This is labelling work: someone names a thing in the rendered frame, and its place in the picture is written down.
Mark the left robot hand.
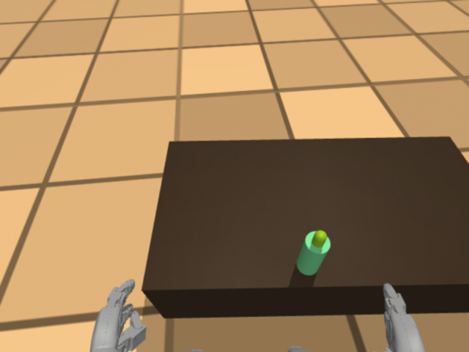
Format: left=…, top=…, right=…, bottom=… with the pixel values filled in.
left=90, top=279, right=147, bottom=352

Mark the bottle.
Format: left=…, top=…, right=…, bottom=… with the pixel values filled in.
left=297, top=230, right=330, bottom=276

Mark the right robot hand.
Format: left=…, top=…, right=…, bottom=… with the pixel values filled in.
left=372, top=283, right=425, bottom=352

